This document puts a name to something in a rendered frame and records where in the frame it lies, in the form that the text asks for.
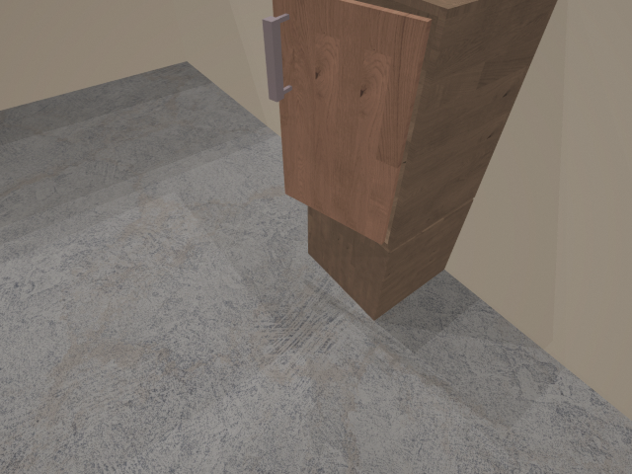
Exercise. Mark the cupboard door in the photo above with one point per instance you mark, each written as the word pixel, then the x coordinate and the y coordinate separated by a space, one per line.
pixel 354 69

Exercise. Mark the handle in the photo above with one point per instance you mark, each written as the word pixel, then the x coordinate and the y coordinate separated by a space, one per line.
pixel 272 40

